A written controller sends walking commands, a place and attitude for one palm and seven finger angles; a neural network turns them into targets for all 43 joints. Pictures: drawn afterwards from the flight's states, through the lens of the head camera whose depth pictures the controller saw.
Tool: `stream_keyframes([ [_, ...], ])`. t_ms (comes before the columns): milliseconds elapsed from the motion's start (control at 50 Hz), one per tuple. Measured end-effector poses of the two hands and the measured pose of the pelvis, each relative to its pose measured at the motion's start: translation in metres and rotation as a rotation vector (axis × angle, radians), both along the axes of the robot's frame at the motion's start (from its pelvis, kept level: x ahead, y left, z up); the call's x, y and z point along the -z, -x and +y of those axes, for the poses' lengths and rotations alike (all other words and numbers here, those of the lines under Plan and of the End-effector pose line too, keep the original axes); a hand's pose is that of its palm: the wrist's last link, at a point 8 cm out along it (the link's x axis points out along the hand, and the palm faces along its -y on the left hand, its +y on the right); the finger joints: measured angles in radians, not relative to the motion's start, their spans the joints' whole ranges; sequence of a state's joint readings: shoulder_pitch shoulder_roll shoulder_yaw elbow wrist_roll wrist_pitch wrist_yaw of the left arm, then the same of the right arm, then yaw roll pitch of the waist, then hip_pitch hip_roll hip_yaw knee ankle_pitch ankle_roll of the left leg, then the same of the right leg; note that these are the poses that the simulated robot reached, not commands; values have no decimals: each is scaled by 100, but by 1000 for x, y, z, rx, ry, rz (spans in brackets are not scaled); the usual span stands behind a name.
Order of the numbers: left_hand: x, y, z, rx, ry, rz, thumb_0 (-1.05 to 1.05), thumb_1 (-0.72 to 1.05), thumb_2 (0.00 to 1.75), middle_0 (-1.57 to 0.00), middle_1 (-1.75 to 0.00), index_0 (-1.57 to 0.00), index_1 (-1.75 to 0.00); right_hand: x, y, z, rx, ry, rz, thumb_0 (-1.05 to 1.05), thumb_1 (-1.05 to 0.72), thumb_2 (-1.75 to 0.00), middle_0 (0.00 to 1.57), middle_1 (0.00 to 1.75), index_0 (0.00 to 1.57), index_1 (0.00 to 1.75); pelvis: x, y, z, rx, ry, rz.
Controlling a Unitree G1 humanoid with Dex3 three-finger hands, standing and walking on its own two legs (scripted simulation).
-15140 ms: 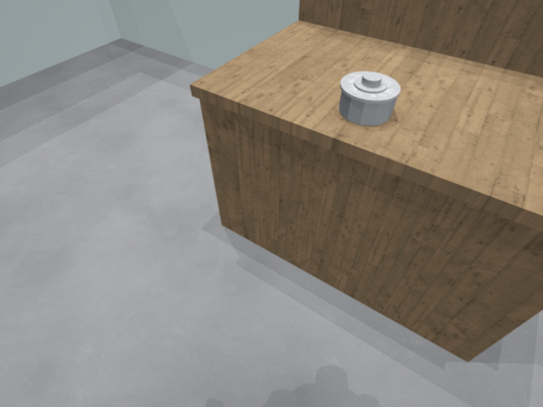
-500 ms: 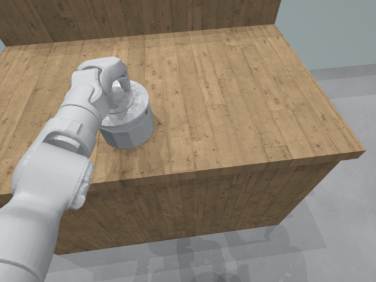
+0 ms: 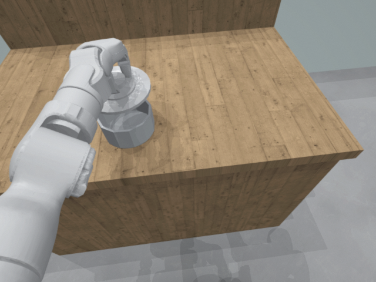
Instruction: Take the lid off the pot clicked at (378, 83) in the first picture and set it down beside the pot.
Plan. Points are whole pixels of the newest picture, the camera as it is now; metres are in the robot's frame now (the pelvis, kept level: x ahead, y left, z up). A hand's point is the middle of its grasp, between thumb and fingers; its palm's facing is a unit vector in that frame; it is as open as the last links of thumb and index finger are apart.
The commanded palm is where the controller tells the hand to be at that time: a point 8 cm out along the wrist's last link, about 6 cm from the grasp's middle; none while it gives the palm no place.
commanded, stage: lift the lid straight up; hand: left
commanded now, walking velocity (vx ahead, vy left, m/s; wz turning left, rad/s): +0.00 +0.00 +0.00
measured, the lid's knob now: (114, 81) +0.54 +0.11 +0.15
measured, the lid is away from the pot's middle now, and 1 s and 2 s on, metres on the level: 0.01 0.00 0.13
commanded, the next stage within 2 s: move the lid sideways beside the pot in 0.94 s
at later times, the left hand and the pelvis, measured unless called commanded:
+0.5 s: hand (94, 65) +0.51 +0.13 +0.21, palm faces -0.33 -0.07 -0.94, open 8.0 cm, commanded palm +0.52 +0.13 +0.28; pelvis +0.01 +0.00 +0.00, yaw +0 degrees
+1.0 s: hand (99, 54) +0.51 +0.12 +0.23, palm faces -0.31 -0.07 -0.95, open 8.0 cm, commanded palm +0.52 +0.12 +0.29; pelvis +0.00 +0.01 +0.00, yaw +1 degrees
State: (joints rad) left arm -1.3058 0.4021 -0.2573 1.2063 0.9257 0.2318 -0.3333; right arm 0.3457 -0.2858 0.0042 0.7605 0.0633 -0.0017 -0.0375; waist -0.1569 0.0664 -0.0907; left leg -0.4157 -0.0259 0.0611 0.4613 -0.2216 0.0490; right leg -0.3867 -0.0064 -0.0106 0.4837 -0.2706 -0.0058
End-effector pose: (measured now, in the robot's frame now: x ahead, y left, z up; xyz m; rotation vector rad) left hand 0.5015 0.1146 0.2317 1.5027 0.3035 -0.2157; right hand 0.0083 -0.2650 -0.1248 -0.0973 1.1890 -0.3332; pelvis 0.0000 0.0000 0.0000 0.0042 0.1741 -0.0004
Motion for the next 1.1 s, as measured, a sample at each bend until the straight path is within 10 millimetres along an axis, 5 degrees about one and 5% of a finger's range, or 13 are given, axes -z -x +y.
stream_keyframes([
  [200,-14,-5,-4,-23,6,-4,1,23,83,-57,-95,-57,-96,0,-1,0,4,-5,-2,1,-91,-90,20,30,20,30,-1,-2,-1,6,-1,-2],
  [560,-36,-9,24,-32,-1,0,1,23,83,-57,-95,-57,-96,-9,-16,-1,-26,25,-16,1,-91,-90,20,30,20,30,-2,-6,4,-8,6,-2],
  [820,-63,-4,14,-27,-6,-45,1,23,83,-57,-95,-57,-97,-3,-25,18,-65,-16,-46,1,-91,-90,20,30,20,30,-2,-3,13,-16,5,0],
  [1100,-60,-5,1,-8,15,-35,1,23,83,-57,-95,-57,-97,-6,-4,13,-30,7,-22,1,-91,-90,20,30,20,30,-3,1,11,-2,4,1],
])
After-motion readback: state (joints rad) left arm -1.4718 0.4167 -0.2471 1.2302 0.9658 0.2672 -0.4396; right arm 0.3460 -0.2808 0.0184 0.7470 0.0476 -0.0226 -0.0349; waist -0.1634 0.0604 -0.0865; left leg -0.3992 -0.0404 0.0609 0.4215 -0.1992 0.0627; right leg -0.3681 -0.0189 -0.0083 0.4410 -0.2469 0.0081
